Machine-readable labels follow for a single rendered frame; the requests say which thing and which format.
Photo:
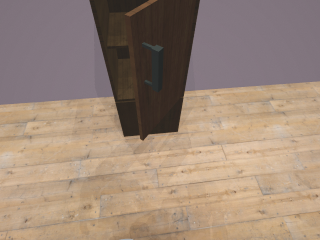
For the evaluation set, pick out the handle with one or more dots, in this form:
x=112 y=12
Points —
x=157 y=58

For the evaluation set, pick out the cupboard door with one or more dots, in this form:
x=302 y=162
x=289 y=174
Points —
x=166 y=23

